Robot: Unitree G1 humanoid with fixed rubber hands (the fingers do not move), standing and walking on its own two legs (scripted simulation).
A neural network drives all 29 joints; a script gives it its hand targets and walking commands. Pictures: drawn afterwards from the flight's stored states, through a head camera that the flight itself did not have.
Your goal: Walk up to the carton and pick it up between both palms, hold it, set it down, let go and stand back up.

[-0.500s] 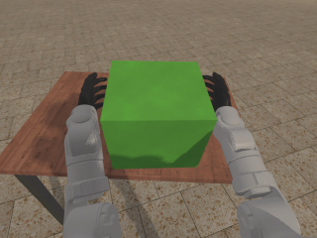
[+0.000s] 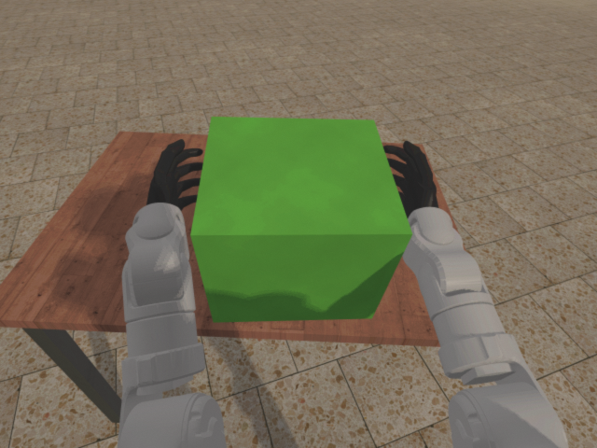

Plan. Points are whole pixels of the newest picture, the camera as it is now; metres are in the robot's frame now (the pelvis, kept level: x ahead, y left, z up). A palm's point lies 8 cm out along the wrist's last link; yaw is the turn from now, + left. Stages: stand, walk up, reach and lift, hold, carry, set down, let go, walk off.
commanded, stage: hold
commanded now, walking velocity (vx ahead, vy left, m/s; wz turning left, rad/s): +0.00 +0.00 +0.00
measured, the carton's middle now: (294, 220) +0.38 +0.00 +0.13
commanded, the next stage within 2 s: set down in 1.96 s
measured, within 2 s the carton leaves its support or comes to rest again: neither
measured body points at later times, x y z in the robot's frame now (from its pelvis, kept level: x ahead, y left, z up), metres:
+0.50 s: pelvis +0.00 +0.00 +0.00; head -0.04 +0.02 +0.45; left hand +0.37 +0.16 +0.19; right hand +0.37 -0.16 +0.18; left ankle +0.00 +0.13 -0.75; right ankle +0.03 -0.13 -0.75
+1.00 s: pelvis +0.00 -0.01 +0.00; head -0.04 +0.02 +0.45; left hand +0.37 +0.16 +0.19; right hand +0.37 -0.16 +0.18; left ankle +0.00 +0.13 -0.75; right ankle +0.03 -0.13 -0.75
